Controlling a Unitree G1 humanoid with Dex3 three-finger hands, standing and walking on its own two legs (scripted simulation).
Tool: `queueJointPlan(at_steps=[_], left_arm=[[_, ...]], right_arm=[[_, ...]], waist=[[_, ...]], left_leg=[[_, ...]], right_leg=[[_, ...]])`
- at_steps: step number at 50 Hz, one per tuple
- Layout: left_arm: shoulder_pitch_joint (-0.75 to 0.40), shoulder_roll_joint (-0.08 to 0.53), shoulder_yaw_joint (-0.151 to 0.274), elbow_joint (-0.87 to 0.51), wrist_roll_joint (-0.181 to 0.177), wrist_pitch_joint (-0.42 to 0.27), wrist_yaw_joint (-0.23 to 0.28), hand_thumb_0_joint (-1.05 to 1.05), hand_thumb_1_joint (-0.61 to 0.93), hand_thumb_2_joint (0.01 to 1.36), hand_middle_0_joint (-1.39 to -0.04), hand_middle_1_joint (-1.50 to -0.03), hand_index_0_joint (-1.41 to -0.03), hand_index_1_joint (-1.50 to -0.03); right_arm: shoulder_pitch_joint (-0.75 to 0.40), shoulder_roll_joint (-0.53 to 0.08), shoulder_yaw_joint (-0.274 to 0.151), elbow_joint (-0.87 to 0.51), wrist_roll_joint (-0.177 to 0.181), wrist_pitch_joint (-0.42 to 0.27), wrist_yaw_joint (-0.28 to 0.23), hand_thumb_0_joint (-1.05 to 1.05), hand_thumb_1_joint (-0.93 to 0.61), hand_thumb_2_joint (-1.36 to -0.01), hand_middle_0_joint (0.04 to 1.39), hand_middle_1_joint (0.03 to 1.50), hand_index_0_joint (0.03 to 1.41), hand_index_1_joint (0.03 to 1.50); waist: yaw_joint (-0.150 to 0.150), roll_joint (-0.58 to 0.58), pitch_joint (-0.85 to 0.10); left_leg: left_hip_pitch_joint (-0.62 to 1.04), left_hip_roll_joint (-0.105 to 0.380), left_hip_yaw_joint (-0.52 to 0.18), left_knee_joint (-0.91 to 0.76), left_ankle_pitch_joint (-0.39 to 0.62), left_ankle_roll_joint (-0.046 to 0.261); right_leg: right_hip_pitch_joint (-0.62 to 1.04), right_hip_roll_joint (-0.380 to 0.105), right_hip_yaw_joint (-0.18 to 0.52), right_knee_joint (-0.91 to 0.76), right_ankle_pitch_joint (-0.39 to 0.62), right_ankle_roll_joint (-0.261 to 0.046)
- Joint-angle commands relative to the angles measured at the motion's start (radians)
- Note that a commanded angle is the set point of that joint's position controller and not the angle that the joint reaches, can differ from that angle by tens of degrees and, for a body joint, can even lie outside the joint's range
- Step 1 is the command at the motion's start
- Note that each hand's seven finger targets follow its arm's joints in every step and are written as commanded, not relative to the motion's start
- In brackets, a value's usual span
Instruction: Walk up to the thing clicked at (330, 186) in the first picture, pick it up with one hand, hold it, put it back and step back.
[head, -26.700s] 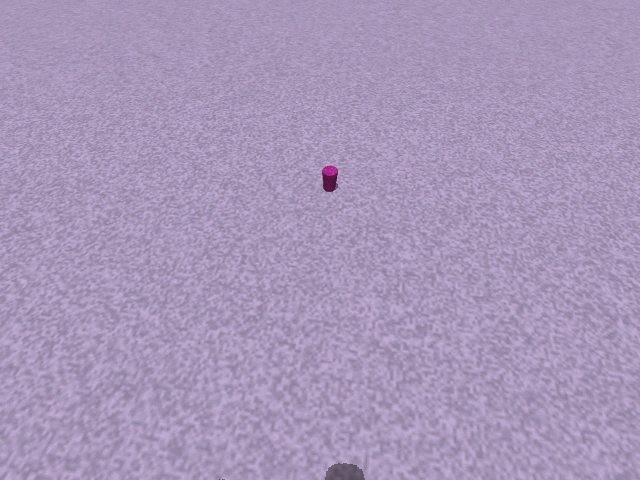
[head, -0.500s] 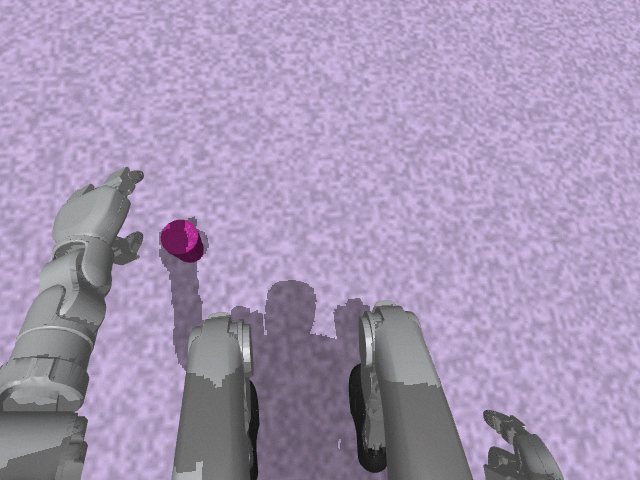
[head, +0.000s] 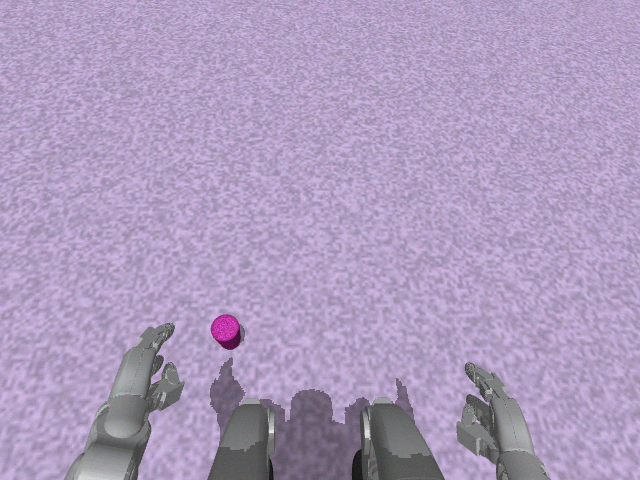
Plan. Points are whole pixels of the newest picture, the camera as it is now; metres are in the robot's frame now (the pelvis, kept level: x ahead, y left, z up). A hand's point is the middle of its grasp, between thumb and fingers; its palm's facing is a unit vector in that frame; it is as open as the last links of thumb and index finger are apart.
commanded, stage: home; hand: left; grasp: from above
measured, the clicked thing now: (227, 334) +0.48 +0.22 -0.58
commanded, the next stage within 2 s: none
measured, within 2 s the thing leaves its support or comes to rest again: neither
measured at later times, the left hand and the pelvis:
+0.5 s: hand (146, 411) +0.20 +0.18 +0.03, palm faces +0.08 -0.98 -0.21, open 7.4 cm; pelvis +0.05 +0.00 +0.08, yaw +1 degrees
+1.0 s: hand (149, 406) +0.20 +0.18 +0.03, palm faces +0.07 -0.98 -0.20, open 7.4 cm; pelvis +0.05 +0.00 +0.08, yaw +1 degrees
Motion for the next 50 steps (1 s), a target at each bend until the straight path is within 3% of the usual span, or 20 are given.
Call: queueJointPlan(at_steps=[1, 5, 6, 11, 18, 23, 30, 37, 42, 50], left_arm=[[-0.007, 0.089, 0.063, -0.275, -0.075, 0.015, 0.018, 0.000, 0.900, 0.900, -0.200, -0.300, -0.200, -0.300], [0.136, 0.060, 0.099, -0.358, -0.141, 0.063, 0.013, 0.000, 0.900, 0.900, -0.200, -0.300, -0.200, -0.300], [0.160, 0.048, 0.089, -0.378, -0.153, 0.073, 0.008, 0.000, 0.900, 0.900, -0.200, -0.300, -0.200, -0.300], [0.301, 0.029, 0.101, -0.482, -0.186, 0.107, -0.011, 0.000, 0.900, 0.900, -0.200, -0.300, -0.200, -0.300], [0.353, 0.021, 0.086, -0.519, -0.177, 0.114, -0.050, 0.000, 0.900, 0.900, -0.200, -0.301, -0.200, -0.300], [0.327, 0.026, 0.088, -0.495, -0.167, 0.105, -0.067, 0.000, 0.900, 0.900, -0.200, -0.300, -0.200, -0.300], [0.328, 0.039, 0.096, -0.513, -0.158, 0.097, -0.067, 0.000, 0.899, 0.899, -0.200, -0.299, -0.200, -0.299], [0.326, 0.035, 0.093, -0.505, -0.159, 0.098, -0.061, 0.000, 0.898, 0.899, -0.200, -0.300, -0.200, -0.300], [0.348, 0.032, 0.086, -0.507, -0.160, 0.098, -0.058, 0.000, 0.899, 0.900, -0.200, -0.300, -0.200, -0.300], [0.331, 0.033, 0.088, -0.505, -0.166, 0.092, -0.063, 0.000, 0.900, 0.900, -0.200, -0.300, -0.200, -0.300]], right_arm=[[0.023, -0.132, -0.048, -0.136, 0.000, -0.067, -0.045, 0.000, -0.901, -0.900, 0.200, 0.300, 0.200, 0.300], [0.053, -0.125, -0.041, -0.160, -0.001, -0.091, -0.075, 0.000, -0.901, -0.900, 0.200, 0.300, 0.200, 0.300], [0.056, -0.122, -0.041, -0.165, -0.002, -0.097, -0.081, 0.000, -0.901, -0.900, 0.200, 0.300, 0.200, 0.299], [0.075, -0.113, -0.041, -0.189, -0.008, -0.129, -0.105, 0.000, -0.901, -0.900, 0.200, 0.300, 0.200, 0.300], [0.079, -0.124, -0.053, -0.199, -0.020, -0.164, -0.114, 0.000, -0.901, -0.899, 0.200, 0.299, 0.200, 0.299], [0.073, -0.130, -0.059, -0.186, -0.029, -0.189, -0.113, 0.000, -0.900, -0.900, 0.200, 0.300, 0.200, 0.300], [0.059, -0.135, -0.061, -0.183, -0.032, -0.203, -0.108, 0.000, -0.900, -0.900, 0.200, 0.300, 0.200, 0.300], [0.049, -0.133, -0.055, -0.179, -0.032, -0.204, -0.107, 0.000, -0.900, -0.900, 0.200, 0.300, 0.200, 0.300], [0.057, -0.133, -0.058, -0.175, -0.032, -0.206, -0.112, 0.000, -0.901, -0.900, 0.200, 0.300, 0.200, 0.300], [0.058, -0.134, -0.058, -0.163, -0.032, -0.209, -0.113, 0.000, -0.901, -0.900, 0.200, 0.300, 0.200, 0.300]], waist=[[-0.019, 0.068, -0.234], [0.004, 0.039, -0.195], [0.003, 0.043, -0.173], [0.015, 0.039, -0.137], [0.015, 0.002, -0.057], [0.010, -0.001, -0.026], [0.028, 0.035, -0.063], [0.028, 0.017, -0.042], [0.029, -0.004, -0.084], [0.031, 0.027, -0.058]], left_leg=[[0.356, -0.023, -0.023, -0.351, 0.059, 0.026], [0.432, -0.029, -0.004, -0.425, 0.129, 0.027], [0.448, -0.030, 0.001, -0.445, 0.148, 0.026], [0.521, -0.035, 0.024, -0.491, 0.252, 0.026], [0.556, -0.035, 0.026, -0.547, 0.255, 0.031], [0.561, -0.038, 0.034, -0.545, 0.247, 0.032], [0.590, -0.037, 0.031, -0.549, 0.284, 0.025], [0.574, -0.039, 0.033, -0.552, 0.234, 0.031], [0.585, -0.040, 0.032, -0.532, 0.312, 0.031], [0.584, -0.030, 0.019, -0.561, 0.260, 0.024]], right_leg=[[0.278, 0.030, 0.020, -0.314, 0.093, -0.034], [0.405, 0.035, 0.013, -0.406, 0.145, -0.031], [0.421, 0.038, 0.009, -0.429, 0.159, -0.030], [0.502, 0.049, -0.010, -0.491, 0.239, -0.031], [0.520, 0.050, -0.028, -0.537, 0.226, -0.028], [0.513, 0.047, -0.028, -0.541, 0.219, -0.023], [0.539, 0.045, -0.026, -0.528, 0.250, -0.026], [0.540, 0.043, -0.023, -0.548, 0.216, -0.022], [0.562, 0.042, -0.023, -0.533, 0.289, -0.022], [0.542, 0.048, -0.028, -0.531, 0.231, -0.026]])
